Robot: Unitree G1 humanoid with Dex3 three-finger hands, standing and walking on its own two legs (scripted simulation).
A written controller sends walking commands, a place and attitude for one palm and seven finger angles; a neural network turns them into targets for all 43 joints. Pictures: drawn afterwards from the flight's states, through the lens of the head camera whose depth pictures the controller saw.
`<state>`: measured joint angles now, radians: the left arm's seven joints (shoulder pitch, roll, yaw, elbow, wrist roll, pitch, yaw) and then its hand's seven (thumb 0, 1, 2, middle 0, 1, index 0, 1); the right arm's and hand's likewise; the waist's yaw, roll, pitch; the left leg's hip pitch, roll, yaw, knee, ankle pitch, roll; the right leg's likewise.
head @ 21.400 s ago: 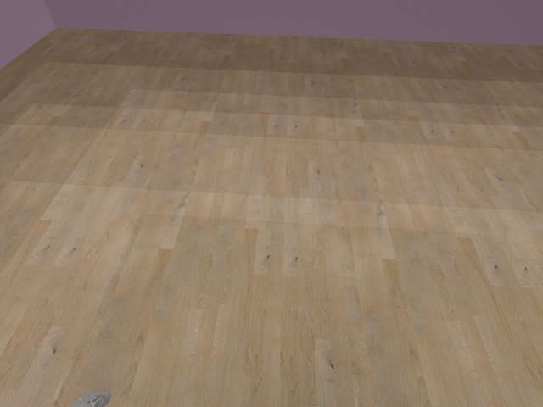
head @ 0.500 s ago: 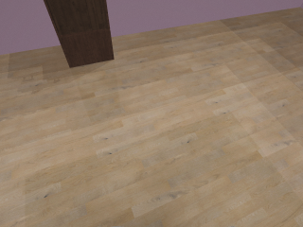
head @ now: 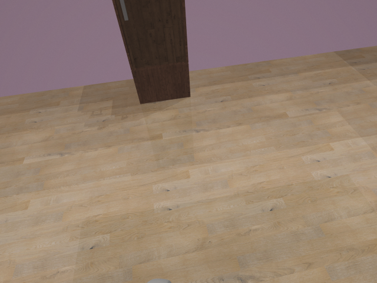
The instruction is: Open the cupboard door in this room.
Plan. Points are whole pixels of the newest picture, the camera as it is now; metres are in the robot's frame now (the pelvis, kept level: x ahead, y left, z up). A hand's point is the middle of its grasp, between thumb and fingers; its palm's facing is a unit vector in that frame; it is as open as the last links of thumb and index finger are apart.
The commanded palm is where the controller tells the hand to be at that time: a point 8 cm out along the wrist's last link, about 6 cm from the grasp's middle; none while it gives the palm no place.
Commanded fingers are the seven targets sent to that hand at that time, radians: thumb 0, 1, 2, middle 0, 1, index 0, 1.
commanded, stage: turn or walk to find it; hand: left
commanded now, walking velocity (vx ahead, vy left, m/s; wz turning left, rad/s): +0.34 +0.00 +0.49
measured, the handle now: (123, 6) +1.55 +0.47 +0.01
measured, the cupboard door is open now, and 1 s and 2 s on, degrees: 0 0 0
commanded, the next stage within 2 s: stand and wait in 0.72 s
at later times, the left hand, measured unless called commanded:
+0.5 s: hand out of the picture +0.07 +0.23 -0.18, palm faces +0.29 -0.94 -0.17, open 7.3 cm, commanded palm none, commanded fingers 0.00 0.90 0.90 -0.20 -0.30 -0.20 -0.30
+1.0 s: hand (119, 176) +0.46 +0.27 -0.16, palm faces +0.21 -0.95 -0.22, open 7.3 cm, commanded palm none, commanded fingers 0.00 0.90 0.90 -0.20 -0.30 -0.20 -0.30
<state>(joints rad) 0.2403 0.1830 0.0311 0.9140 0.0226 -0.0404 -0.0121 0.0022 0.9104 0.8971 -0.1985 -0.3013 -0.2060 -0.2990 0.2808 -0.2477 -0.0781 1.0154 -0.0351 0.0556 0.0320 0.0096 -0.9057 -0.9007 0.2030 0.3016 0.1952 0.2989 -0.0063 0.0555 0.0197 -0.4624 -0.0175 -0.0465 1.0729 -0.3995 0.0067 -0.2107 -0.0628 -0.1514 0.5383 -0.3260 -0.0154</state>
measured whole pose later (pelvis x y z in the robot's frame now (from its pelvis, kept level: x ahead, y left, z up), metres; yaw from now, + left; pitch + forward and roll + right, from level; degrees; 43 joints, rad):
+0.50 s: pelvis +0.18 +0.08 -0.01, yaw +12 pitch -1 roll +0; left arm 0.39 0.17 0.03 1.12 0.02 -0.01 -0.01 0.01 0.91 0.90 -0.20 -0.30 -0.20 -0.30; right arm 0.08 -0.19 -0.04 0.96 -0.02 -0.06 0.01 0.00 -0.91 -0.90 0.20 0.30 0.19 0.30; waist 0.06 -0.01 0.11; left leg -0.35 0.00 0.15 0.62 -0.26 0.07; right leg -0.37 -0.16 -0.09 1.25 -0.45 0.04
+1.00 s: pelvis +0.38 +0.07 -0.01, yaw +15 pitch -2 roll +1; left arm 0.09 0.15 0.01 0.98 0.01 -0.06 -0.01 0.00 0.91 0.90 -0.20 -0.30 -0.20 -0.30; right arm 0.36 -0.17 -0.05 1.14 -0.01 -0.01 -0.01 0.01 -0.91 -0.90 0.20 0.30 0.19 0.30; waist -0.04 0.04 0.12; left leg -0.28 0.02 0.01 1.04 -0.50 -0.01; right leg -0.36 -0.06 -0.15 0.59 -0.20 -0.06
